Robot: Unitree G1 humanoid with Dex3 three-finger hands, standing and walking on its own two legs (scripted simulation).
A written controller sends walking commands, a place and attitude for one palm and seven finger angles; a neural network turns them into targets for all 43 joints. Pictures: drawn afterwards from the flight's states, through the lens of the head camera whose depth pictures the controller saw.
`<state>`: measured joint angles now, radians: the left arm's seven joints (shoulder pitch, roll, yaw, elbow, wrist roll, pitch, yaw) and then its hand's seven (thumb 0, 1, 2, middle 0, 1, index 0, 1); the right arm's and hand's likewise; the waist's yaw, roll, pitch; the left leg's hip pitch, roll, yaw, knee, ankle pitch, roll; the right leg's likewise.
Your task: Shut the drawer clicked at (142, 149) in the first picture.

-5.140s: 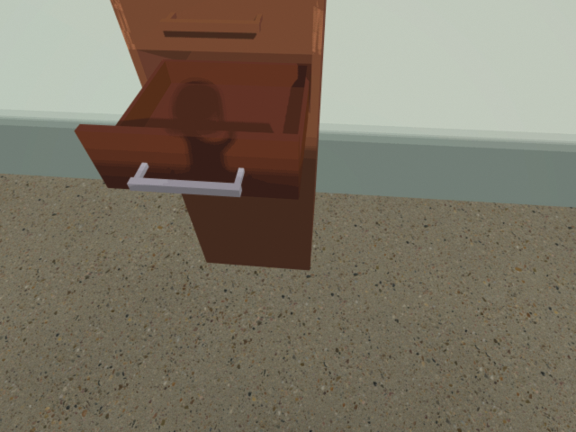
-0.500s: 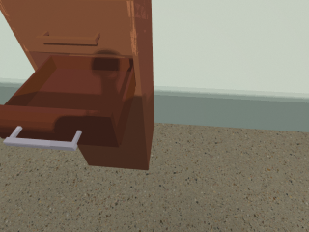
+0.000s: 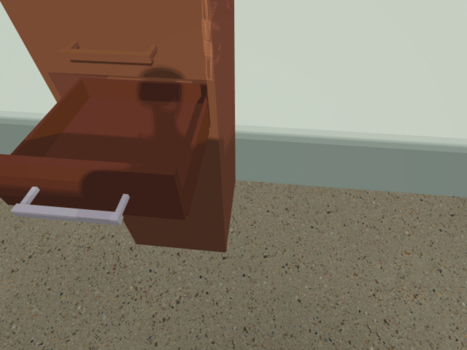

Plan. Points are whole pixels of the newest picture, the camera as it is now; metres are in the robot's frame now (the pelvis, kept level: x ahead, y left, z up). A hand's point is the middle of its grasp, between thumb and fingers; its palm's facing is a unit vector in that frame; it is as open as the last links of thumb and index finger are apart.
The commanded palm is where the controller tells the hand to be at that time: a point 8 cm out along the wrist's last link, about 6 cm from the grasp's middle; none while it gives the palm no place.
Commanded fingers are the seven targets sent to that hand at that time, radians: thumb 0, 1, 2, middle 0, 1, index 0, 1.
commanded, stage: look again from close up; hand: left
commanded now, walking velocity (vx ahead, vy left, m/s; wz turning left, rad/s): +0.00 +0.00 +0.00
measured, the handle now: (72, 205) +0.34 +0.32 +0.05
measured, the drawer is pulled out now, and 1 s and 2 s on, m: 0.30 0.30 0.30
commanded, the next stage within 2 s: shuffle to correct the standing spot in 0.40 s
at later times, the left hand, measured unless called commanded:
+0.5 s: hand out of the picture +0.04 +0.16 -0.17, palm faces +0.01 -0.97 -0.22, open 7.4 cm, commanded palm none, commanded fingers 0.00 0.90 0.90 -0.20 -0.30 -0.20 -0.30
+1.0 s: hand out of the picture +0.02 +0.21 -0.18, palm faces +0.05 -0.98 -0.21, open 7.4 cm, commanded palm none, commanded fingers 0.00 0.90 0.90 -0.20 -0.30 -0.20 -0.30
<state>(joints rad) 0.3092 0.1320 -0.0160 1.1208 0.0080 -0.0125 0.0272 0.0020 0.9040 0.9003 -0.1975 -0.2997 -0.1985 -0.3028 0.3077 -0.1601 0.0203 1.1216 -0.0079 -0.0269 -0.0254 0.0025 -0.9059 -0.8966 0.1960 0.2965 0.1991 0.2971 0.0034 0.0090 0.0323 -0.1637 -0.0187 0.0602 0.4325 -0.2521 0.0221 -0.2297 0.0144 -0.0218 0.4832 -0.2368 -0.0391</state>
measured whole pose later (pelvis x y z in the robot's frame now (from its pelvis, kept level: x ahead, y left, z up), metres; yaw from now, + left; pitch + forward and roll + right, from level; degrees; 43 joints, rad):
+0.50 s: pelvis +0.01 -0.02 +0.00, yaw +0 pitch -1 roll +1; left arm 0.24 0.18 -0.01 1.09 0.01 -0.02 0.03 0.00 0.90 0.90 -0.20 -0.30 -0.20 -0.30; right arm 0.25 -0.18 0.02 1.13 -0.01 -0.03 -0.03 0.00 -0.91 -0.90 0.20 0.30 0.20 0.30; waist 0.00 0.00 0.03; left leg -0.14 0.01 0.05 0.41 -0.26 -0.01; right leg -0.20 0.04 -0.03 0.46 -0.24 -0.07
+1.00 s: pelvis +0.03 +0.03 -0.01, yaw -1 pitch +0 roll +1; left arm 0.30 0.18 0.04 1.05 0.03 0.04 0.03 0.00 0.90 0.90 -0.20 -0.30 -0.20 -0.30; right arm 0.31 -0.17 -0.01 1.03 -0.02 0.00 -0.01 0.00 -0.91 -0.90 0.19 0.30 0.20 0.30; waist 0.03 -0.03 0.03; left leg -0.22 -0.01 0.12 0.50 -0.29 0.04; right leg -0.26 -0.03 0.01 0.58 -0.33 -0.03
